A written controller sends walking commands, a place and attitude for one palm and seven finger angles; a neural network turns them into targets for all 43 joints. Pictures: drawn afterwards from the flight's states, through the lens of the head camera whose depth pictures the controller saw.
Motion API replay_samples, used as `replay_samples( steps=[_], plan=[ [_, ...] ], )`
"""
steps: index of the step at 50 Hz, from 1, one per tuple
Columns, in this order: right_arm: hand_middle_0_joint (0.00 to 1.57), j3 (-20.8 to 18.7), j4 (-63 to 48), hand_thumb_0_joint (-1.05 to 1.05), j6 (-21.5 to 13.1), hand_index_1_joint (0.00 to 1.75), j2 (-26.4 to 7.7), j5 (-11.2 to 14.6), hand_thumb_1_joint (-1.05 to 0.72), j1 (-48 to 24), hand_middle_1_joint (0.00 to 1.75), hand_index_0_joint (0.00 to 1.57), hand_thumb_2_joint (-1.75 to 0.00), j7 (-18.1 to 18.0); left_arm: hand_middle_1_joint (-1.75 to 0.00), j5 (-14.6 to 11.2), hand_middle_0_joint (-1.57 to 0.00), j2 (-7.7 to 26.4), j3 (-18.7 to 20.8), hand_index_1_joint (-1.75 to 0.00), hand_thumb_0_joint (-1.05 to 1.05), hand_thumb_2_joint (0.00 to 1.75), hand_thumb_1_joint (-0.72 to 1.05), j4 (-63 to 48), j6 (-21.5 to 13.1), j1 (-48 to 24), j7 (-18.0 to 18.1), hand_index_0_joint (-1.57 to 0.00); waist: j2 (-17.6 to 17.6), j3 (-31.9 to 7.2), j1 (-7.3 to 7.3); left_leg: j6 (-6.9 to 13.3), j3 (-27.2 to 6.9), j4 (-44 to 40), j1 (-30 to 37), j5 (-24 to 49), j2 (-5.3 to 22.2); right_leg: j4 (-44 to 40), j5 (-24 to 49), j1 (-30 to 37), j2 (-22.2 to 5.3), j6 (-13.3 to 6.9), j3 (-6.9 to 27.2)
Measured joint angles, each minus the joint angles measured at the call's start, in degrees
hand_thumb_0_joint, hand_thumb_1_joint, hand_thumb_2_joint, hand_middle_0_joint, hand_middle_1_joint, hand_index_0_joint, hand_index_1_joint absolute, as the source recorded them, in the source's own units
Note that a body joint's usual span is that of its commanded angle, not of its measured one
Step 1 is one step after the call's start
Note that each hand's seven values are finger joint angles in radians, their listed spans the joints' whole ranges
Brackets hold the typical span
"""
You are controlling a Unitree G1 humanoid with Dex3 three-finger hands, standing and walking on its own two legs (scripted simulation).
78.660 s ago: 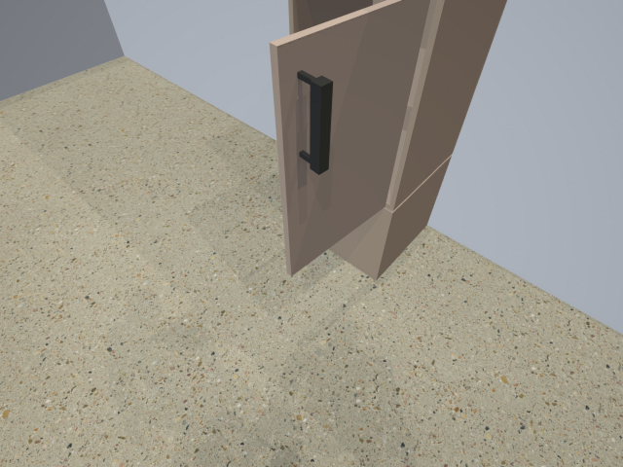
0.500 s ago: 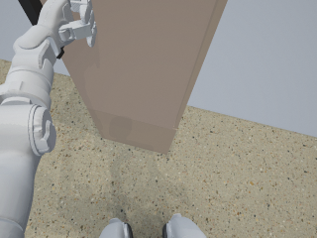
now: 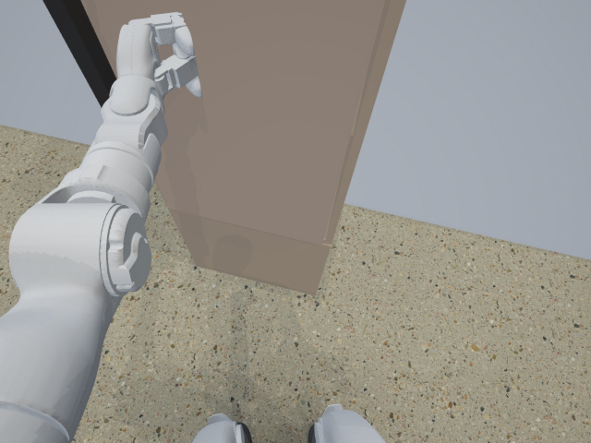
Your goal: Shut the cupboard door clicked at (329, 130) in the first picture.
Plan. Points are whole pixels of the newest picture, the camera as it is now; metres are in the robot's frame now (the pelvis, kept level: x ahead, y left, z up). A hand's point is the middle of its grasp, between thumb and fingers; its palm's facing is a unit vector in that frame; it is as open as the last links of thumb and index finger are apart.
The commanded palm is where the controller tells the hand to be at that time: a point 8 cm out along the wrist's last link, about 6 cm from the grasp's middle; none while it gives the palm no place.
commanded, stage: pull the fist back off the door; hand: left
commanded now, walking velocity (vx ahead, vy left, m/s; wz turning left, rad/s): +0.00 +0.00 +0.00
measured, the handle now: (99, 47) +0.62 +0.17 +0.15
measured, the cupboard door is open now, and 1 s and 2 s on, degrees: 0 0 0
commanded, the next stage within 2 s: draw the hand back to the body in 0.44 s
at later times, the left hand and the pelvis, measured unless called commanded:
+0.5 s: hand (186, 92) +0.52 +0.06 +0.16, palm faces -0.06 -1.00 -0.02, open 3.1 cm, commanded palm +0.49 +0.11 +0.16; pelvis +0.04 -0.01 +0.02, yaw -2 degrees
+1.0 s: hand (106, 166) +0.40 +0.13 +0.18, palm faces -0.06 -1.00 -0.04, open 3.1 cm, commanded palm +0.37 +0.18 +0.18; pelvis +0.03 -0.01 +0.03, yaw +0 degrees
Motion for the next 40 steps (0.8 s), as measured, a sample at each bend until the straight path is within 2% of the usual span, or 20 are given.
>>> replay_samples(
  steps=[5, 8, 11, 21, 27, 31, 36, 40],
  plan=[
    [0.2, -0.6, -0.3, 0.0, 0.0, 0.3, -0.9, 0.1, -0.91, 2.4, 0.3, 0.2, -0.9, -0.2, -1.5, -1.1, -1.29, -0.7, 2.3, -1.5, -0.02, 0.95, 0.9, -3.7, -2.8, 4.9, -0.6, -1.3, 0.2, 0.0, 0.52, 0.1, 1.5, -1.8, 2.5, 0.1, 0.3, -1.3, 0.4, 1.6, 0.3, 0.1, 1.5],
    [0.2, -1.2, -0.3, 0.0, 0.4, 0.3, -1.2, 0.3, -0.91, 3.2, 0.3, 0.2, -0.9, -0.1, -1.5, -0.9, -1.29, -2.0, 2.2, -1.5, -0.01, 0.93, 0.9, -7.0, -4.9, 9.0, -0.5, -1.3, 0.0, -0.1, 1.15, 0.0, 2.2, -2.6, 4.1, -0.2, 0.5, -1.9, 0.3, 2.8, 0.5, 0.2, 2.3],
    [0.2, -1.8, -0.5, 0.0, 1.2, 0.3, -1.2, 0.6, -0.91, 3.5, 0.3, 0.2, -0.9, -0.1, -1.5, -0.7, -1.29, -3.6, 2.0, -1.5, 0.0, 0.92, 0.9, -10.2, -5.2, 13.4, -0.7, -1.3, -0.3, -0.2, 1.98, -0.1, 2.8, -3.5, 5.9, -0.5, 0.6, -2.6, 0.1, 4.3, 0.6, 0.1, 2.8],
    [0.2, -3.0, -1.4, 0.01, 1.8, 0.3, -0.3, 2.3, -0.91, -0.5, 0.3, 0.2, -0.9, -1.1, -1.5, -3.0, -1.29, -9.5, -1.2, -1.5, 0.01, 0.9, 0.9, -24.7, -4.4, 26.9, -0.6, -1.3, -0.4, -0.9, 5.91, -0.6, 3.4, -6.8, 14.0, -1.6, 0.6, -6.0, -0.7, 12.1, 0.8, 0.0, 3.5],
    [0.2, -2.5, -2.7, 0.0, 2.2, 0.3, 0.4, 3.2, -0.91, -5.2, 0.29, 0.2, -0.9, -1.6, -1.5, -3.7, -1.3, -9.6, -2.5, -1.5, 0.01, 0.9, 0.9, -24.8, -0.8, 27.4, -1.8, -1.3, -1.0, -1.0, 7.51, -0.9, 2.7, -8.4, 17.1, -1.3, 0.2, -7.3, -0.9, 15.4, 0.6, -0.4, 2.8],
    [0.2, -2.2, -3.9, 0.0, 2.2, 0.3, 0.2, 3.5, -0.91, -7.2, 0.29, 0.2, -0.9, -1.8, -1.5, -4.7, -1.3, -9.6, -2.7, -1.5, 0.01, 0.9, 0.9, -26.6, -0.2, 28.9, -3.3, -1.3, -1.2, -0.8, 8.58, -1.1, 2.4, -9.2, 18.1, -0.9, 0.1, -7.8, -0.8, 16.5, 0.5, -0.5, 2.4],
    [0.2, -2.2, -5.3, 0.0, 2.9, 0.3, -0.1, 4.1, -0.91, -7.7, 0.29, 0.2, -0.9, -1.9, -1.5, -5.9, -1.29, -9.7, -2.8, -1.5, 0.01, 0.9, 0.9, -34.6, 0.0, 36.5, -5.8, -1.3, -1.1, -1.2, 10.07, -1.2, 2.6, -10.6, 20.5, -0.5, -0.1, -8.6, -0.7, 18.4, 0.4, -0.7, 2.7],
    [0.2, -2.0, -5.8, 0.01, 3.7, 0.3, -0.3, 4.8, -0.91, -7.8, 0.29, 0.2, -0.9, -2.5, -1.5, -7.2, -1.29, -9.4, -3.4, -1.5, 0.01, 0.9, 0.9, -42.4, 1.9, 44.1, -7.9, -1.3, -0.8, -1.1, 11.22, -1.3, 2.6, -11.8, 23.4, -0.3, -0.2, -9.8, -0.5, 21.3, 0.4, -0.6, 2.7]
  ],
)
